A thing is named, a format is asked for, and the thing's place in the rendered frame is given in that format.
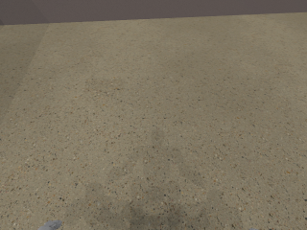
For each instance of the left robot hand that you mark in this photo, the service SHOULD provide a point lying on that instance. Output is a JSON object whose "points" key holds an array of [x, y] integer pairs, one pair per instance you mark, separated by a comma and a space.
{"points": [[51, 225]]}

